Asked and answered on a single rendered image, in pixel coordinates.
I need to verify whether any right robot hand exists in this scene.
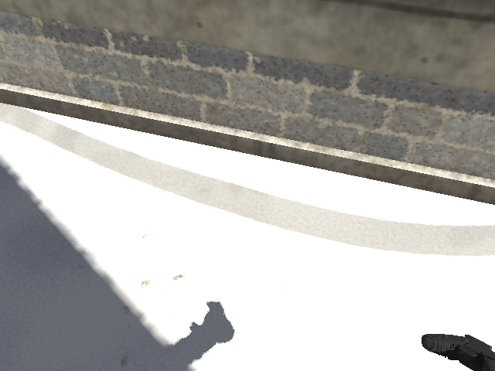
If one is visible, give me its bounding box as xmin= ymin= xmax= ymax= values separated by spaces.
xmin=422 ymin=334 xmax=495 ymax=371

